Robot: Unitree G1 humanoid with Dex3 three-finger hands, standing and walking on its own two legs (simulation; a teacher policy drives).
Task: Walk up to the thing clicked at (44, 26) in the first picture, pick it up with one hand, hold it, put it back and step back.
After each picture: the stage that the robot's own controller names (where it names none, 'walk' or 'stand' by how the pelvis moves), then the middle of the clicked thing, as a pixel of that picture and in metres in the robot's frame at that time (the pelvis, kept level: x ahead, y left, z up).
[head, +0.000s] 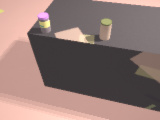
stand; (44, 23) +0.92 +0.24 -0.09
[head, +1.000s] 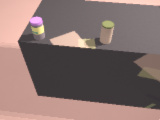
walk; (37, 28) +0.81 +0.23 -0.07
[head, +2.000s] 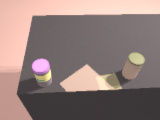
stand; (42, 73) +0.46 +0.16 -0.08
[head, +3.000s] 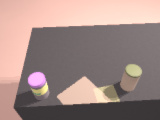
stand; (39, 86) +0.42 +0.20 -0.09
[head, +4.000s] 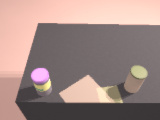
stand; (42, 82) +0.43 +0.18 -0.08
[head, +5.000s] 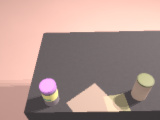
stand; (49, 92) +0.40 +0.16 -0.10
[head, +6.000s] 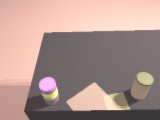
stand; (49, 91) +0.41 +0.16 -0.10
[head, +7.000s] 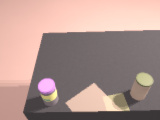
stand; (48, 92) +0.41 +0.16 -0.10
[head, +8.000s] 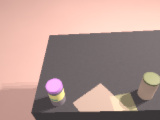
rise first; (56, 92) +0.41 +0.16 -0.09
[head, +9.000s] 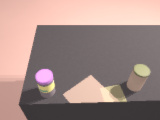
go down; (46, 83) +0.43 +0.14 -0.07
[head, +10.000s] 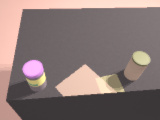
go down; (35, 76) +0.42 +0.16 -0.04
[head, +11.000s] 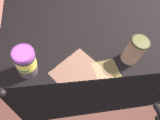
close in; (25, 62) +0.44 +0.15 -0.01
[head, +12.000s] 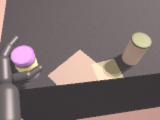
close; (26, 64) +0.44 +0.15 +0.00
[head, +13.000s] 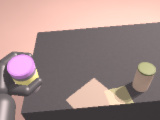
lift; (25, 76) +0.34 +0.17 +0.14
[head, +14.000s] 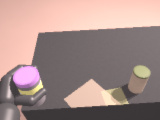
hold; (30, 87) +0.32 +0.17 +0.09
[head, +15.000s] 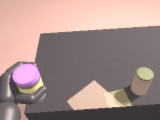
hold; (30, 85) +0.32 +0.17 +0.10
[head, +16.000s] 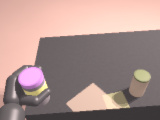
hold; (35, 87) +0.32 +0.16 +0.09
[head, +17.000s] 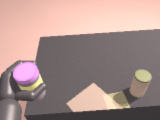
crouch; (30, 82) +0.33 +0.17 +0.10
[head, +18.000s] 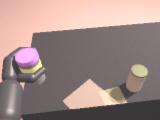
lower; (31, 67) +0.40 +0.16 +0.09
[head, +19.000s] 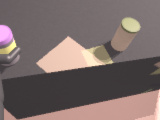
lower; (4, 46) +0.49 +0.17 +0.02
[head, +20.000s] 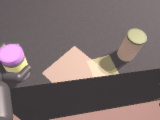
lower; (15, 64) +0.43 +0.17 +0.00
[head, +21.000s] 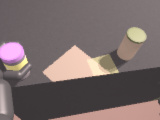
lower; (16, 62) +0.44 +0.17 +0.01
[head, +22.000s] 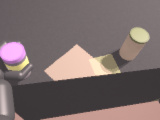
lower; (17, 62) +0.44 +0.17 +0.01
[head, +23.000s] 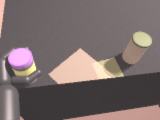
open; (24, 67) +0.42 +0.16 +0.00
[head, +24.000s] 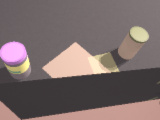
rise; (17, 61) +0.43 +0.16 +0.01
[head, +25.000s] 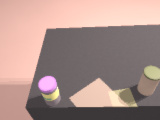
sink last; (50, 91) +0.39 +0.16 -0.05
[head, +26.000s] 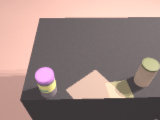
stand; (46, 83) +0.40 +0.15 -0.04
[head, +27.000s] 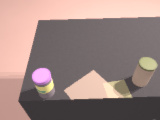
stand; (44, 83) +0.41 +0.17 -0.04
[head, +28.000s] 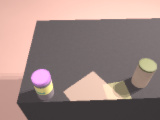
stand; (43, 85) +0.40 +0.16 -0.03
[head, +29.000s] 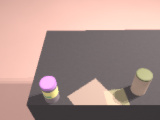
stand; (50, 90) +0.42 +0.16 -0.09
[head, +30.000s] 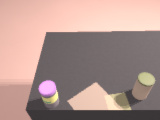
stand; (49, 94) +0.40 +0.16 -0.10
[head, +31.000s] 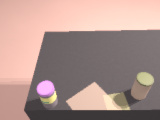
stand; (47, 95) +0.39 +0.17 -0.10
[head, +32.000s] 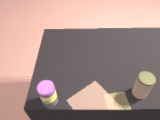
walk; (48, 94) +0.39 +0.16 -0.10
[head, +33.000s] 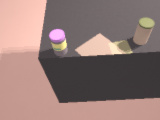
walk; (59, 43) +0.59 +0.13 -0.08
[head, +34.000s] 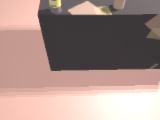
walk; (54, 2) +0.93 +0.14 -0.07
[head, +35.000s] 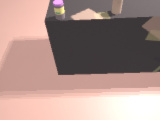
stand; (59, 9) +1.02 +0.16 -0.08
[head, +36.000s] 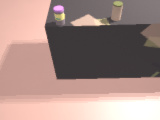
stand; (59, 15) +1.00 +0.15 -0.10
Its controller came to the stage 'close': yes
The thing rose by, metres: 0.20
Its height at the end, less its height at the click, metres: +0.00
